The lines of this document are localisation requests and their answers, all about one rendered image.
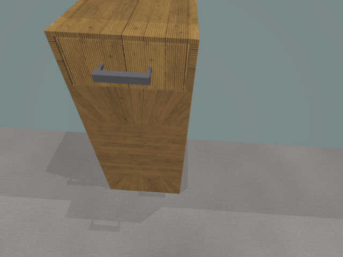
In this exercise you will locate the cabinet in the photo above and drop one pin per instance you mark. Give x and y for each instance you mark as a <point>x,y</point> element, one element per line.
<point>138,134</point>

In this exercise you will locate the handle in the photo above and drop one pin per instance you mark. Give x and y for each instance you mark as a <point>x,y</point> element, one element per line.
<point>121,77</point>

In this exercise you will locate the drawer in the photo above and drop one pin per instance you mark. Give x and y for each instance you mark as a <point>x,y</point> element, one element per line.
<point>169,61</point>

